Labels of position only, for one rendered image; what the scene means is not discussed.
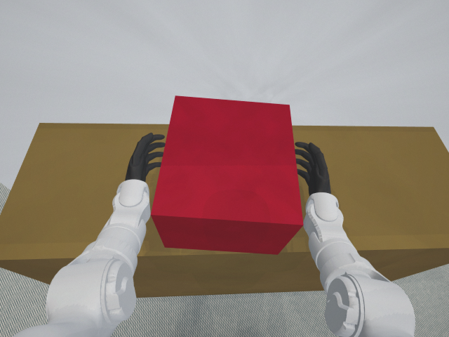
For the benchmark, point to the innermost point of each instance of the right robot hand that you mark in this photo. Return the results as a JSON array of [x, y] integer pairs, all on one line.
[[317, 176]]

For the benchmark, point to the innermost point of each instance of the pedestal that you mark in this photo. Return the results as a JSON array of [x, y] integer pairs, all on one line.
[[391, 183]]

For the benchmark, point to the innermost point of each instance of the robot right forearm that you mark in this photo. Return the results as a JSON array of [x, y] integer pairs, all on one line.
[[329, 245]]

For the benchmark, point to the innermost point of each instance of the carton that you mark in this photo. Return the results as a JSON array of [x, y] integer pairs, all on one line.
[[228, 178]]

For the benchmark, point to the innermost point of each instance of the robot left upper arm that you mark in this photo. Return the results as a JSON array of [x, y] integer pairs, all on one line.
[[87, 300]]

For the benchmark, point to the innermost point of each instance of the left robot hand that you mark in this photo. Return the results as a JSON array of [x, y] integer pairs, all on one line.
[[138, 166]]

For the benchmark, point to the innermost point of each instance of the robot right upper arm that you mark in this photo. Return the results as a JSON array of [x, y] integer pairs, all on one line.
[[364, 307]]

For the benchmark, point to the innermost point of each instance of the robot left forearm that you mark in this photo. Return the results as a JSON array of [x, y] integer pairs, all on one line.
[[123, 234]]

